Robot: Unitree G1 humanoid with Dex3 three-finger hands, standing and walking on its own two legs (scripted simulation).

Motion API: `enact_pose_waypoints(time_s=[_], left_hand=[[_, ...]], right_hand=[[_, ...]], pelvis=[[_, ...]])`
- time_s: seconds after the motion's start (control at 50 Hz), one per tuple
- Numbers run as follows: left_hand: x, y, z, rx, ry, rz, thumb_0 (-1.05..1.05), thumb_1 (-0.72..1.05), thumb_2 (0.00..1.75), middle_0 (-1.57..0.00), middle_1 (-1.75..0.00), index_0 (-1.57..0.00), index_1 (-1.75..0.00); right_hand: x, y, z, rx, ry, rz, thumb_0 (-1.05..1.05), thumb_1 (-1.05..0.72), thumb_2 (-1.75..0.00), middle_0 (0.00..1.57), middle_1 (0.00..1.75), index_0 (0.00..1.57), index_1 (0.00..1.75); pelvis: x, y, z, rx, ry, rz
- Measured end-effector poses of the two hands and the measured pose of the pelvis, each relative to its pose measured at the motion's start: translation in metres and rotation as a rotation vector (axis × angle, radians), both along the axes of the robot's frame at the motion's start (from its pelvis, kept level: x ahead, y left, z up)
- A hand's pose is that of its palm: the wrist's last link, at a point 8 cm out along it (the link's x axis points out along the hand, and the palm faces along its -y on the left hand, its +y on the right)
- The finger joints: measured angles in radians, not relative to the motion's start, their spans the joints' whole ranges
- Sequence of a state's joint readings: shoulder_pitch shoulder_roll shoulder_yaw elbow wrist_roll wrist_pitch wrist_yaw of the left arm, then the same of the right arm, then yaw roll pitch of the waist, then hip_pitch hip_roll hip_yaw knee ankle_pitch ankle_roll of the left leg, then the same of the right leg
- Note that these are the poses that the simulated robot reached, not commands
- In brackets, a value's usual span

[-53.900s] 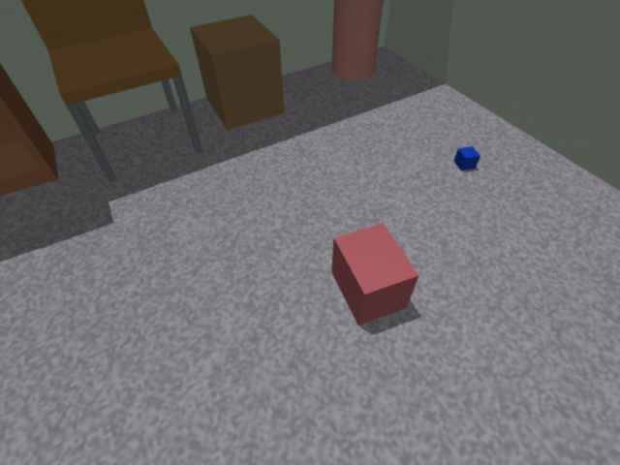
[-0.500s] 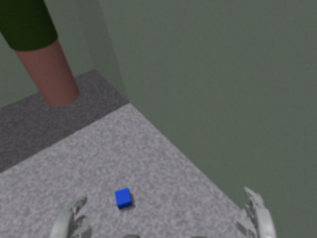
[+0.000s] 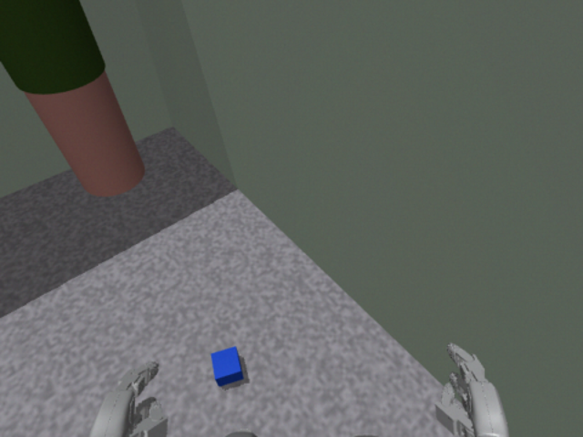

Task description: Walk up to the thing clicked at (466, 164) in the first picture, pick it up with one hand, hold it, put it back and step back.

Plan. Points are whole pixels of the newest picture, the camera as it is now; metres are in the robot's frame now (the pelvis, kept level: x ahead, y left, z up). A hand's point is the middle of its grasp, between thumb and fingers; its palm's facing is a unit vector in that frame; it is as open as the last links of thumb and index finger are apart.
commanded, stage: home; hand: left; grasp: from above
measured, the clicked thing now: (227, 366) +0.43 +0.20 -0.67
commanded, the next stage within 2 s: stand in 0.12 s
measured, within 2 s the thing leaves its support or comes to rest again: neither
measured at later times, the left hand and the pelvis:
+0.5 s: hand out of the picture +0.11 +0.23 -0.10, palm faces +0.04 -0.94 -0.35, open 7.4 cm; pelvis -0.01 +0.00 +0.03, yaw +0 degrees
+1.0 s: hand out of the picture +0.02 +0.24 -0.10, palm faces +0.06 -0.94 -0.33, open 7.4 cm; pelvis -0.02 +0.00 +0.06, yaw +1 degrees
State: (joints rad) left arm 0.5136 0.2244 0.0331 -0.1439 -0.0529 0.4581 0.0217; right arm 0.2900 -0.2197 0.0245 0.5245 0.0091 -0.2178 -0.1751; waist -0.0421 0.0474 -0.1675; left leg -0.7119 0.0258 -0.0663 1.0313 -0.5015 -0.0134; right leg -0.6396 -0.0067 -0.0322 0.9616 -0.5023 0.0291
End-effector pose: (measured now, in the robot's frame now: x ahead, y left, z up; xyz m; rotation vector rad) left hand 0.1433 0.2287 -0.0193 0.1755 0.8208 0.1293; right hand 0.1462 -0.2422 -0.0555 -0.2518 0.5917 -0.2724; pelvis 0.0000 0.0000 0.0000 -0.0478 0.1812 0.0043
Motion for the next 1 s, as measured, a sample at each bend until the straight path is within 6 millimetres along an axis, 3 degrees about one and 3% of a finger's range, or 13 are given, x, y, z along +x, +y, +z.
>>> enact_pose_waypoints(time_s=[0.22, 0.32, 0.56, 0.8, 1.0], left_hand=[[0.002, -0.001, 0.001, -0.003, -0.004, 0.0, 0.01, 0.9, 0.9, -0.2, -0.3, -0.2, -0.3], [0.005, 0.015, -0.023, 0.103, -0.012, -0.034, 0.0, 0.9, 0.9, -0.21, -0.3, -0.2, -0.3], [-0.063, 0.055, -0.049, 0.14, 0.242, 0.065, 0.01, 0.9, 0.9, -0.2, -0.3, -0.2, -0.3], [-0.117, 0.053, -0.05, 0.092, 0.401, 0.117, 0.0, 0.9, 0.9, -0.2, -0.3, -0.2, -0.3], [-0.134, 0.054, -0.043, 0.1, 0.449, 0.135, 0.0, 0.9, 0.9, -0.21, -0.3, -0.2, -0.3]], right_hand=[[-0.001, 0.0, -0.002, 0.005, 0.009, 0.0, 0.01, -0.9, -0.9, 0.2, 0.3, 0.2, 0.3], [-0.011, -0.008, -0.021, -0.042, 0.28, 0.154, 0.01, -0.9, -0.9, 0.2, 0.3, 0.2, 0.3], [-0.057, -0.036, -0.016, 0.003, 0.489, 0.037, 0.01, -0.9, -0.9, 0.2, 0.3, 0.2, 0.3], [-0.087, -0.023, -0.012, 0.052, 0.592, 0.004, 0.01, -0.9, -0.9, 0.2, 0.3, 0.2, 0.3], [-0.097, -0.027, -0.01, 0.068, 0.624, -0.011, 0.01, -0.9, -0.9, 0.2, 0.3, 0.2, 0.3]], pelvis=[[0.001, -0.001, 0.0, 0.001, 0.004, 0.0], [-0.007, -0.002, 0.012, 0.037, -0.095, 0.003], [-0.01, 0.002, 0.035, 0.05, -0.188, 0.006], [-0.014, 0.006, 0.056, 0.043, -0.241, 0.015], [-0.017, 0.002, 0.064, 0.047, -0.263, 0.019]])
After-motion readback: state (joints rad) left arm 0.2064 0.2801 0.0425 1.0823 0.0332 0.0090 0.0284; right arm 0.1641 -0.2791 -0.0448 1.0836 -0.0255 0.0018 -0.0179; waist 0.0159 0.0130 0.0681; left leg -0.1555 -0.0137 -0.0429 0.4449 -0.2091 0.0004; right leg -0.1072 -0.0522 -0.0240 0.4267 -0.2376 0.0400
